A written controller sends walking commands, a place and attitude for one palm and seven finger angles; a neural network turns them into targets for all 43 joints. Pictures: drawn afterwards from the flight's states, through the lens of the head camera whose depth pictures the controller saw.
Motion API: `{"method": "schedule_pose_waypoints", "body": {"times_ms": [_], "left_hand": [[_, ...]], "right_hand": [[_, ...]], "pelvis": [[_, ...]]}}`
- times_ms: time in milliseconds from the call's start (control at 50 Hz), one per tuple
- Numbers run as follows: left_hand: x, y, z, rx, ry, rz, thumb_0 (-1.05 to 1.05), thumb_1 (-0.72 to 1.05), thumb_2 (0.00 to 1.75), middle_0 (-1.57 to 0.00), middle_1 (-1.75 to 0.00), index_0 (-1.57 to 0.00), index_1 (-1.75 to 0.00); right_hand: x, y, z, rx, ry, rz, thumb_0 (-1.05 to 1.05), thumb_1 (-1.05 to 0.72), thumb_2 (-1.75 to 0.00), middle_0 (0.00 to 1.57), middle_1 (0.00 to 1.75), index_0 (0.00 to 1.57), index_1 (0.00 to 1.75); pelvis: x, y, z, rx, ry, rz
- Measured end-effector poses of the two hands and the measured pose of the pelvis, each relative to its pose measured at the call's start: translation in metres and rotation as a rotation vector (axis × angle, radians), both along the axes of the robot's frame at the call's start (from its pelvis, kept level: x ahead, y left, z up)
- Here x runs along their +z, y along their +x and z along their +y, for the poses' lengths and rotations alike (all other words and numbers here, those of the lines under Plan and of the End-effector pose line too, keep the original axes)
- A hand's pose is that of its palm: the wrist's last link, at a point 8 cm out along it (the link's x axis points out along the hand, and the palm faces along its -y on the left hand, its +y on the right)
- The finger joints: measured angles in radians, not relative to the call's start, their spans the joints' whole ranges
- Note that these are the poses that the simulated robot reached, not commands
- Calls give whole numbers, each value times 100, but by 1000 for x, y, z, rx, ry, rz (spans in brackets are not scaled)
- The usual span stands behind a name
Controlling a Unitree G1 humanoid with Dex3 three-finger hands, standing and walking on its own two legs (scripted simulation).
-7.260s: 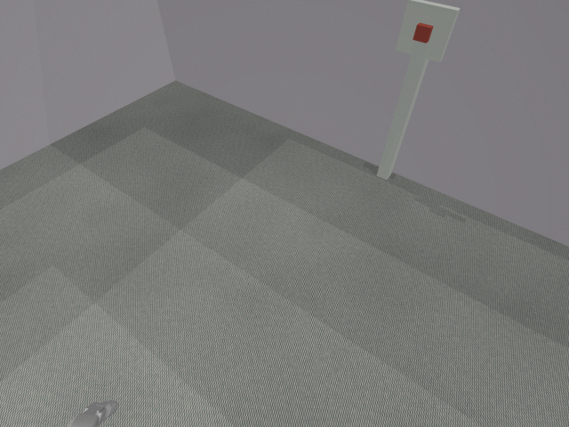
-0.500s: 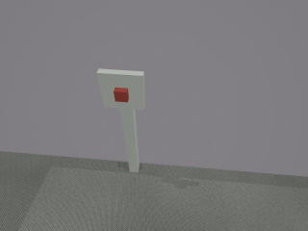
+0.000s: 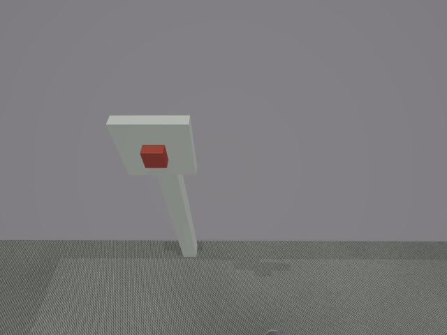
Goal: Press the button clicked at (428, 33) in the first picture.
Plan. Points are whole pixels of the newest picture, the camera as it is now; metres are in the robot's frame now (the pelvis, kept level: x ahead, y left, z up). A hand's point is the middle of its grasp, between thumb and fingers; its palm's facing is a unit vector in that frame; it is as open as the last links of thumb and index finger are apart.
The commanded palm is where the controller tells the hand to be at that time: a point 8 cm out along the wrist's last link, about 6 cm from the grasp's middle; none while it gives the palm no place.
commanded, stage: come to a stop and stand still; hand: left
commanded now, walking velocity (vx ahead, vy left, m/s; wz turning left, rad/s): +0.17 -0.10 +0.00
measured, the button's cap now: (155, 155) +0.50 +0.17 -0.01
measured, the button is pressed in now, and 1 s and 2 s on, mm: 0 0 0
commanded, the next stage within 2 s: look again from close up in 1.98 s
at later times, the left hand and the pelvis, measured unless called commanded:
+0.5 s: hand out of the picture +0.05 +0.19 -0.17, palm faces +0.09 -0.98 -0.20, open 7.3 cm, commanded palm none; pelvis +0.03 +0.01 +0.01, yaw +1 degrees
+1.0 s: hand out of the picture -0.04 +0.15 -0.17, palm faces +0.07 -0.99 -0.15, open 7.4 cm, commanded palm none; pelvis -0.05 -0.01 +0.01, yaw +1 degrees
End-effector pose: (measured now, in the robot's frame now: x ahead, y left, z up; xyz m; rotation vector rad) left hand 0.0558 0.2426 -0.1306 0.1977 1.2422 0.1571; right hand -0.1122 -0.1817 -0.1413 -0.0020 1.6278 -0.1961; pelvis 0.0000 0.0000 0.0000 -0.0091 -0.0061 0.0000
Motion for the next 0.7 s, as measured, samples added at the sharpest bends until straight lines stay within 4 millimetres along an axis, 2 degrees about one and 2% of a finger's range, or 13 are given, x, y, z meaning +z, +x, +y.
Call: {"method": "schedule_pose_waypoints", "body": {"times_ms": [40,100,160,260,300,360,460,540,600,700], "left_hand": [[-3,23,-1,9,19,-65,2,94,90,-20,-30,-20,-30],[-1,34,-9,47,11,-102,1,93,90,-20,-30,-20,-30],[-3,31,-19,56,-14,-63,1,92,90,-20,-30,-20,-30],[-16,25,-12,75,-36,2,0,95,90,-20,-30,-20,-30],[-23,21,-8,86,-55,24,0,95,90,-20,-30,-20,-30],[-23,14,-4,107,-66,50,0,94,90,-20,-30,-20,-30],[-11,-5,-3,112,-52,89,0,92,90,-20,-30,-20,-30],[-5,-21,-7,95,-27,106,0,91,90,-20,-30,-20,-30],[-4,-35,-12,84,1,101,0,91,90,-20,-30,-20,-30],[1,-57,-25,87,2,76,0,91,90,-20,-30,-20,-30]], "right_hand": [[-10,8,-8,10,11,31,0,-90,-89,21,30,20,30],[-14,40,-23,48,-10,15,1,-90,-89,21,30,20,30],[-11,90,-36,74,-53,-80,1,-91,-89,20,30,20,30],[-3,165,-38,104,-108,-266,1,-91,-89,20,30,20,30],[-1,183,-36,117,-133,-304,1,-92,-89,20,30,20,30],[7,200,-34,146,-145,-332,1,-93,-89,20,30,20,30],[12,219,-30,176,-132,-376,1,-93,-89,20,30,20,30],[8,222,-33,164,-104,-416,1,-92,-89,20,30,20,30],[1,213,-41,143,-83,-432,1,-91,-89,20,30,20,30],[-1,179,-52,123,-72,-394,0,-92,-89,20,30,20,30]], "pelvis": [[-9,12,-6,17,8,-6],[-9,23,-5,40,-18,-28],[-2,32,-3,44,-21,-32],[-4,40,4,40,-29,-34],[-6,43,10,34,-26,-43],[-3,45,15,23,-10,-39],[5,37,16,19,-5,-20],[5,25,10,7,3,-16],[1,12,0,4,12,-25],[3,-5,-9,31,8,-49]]}}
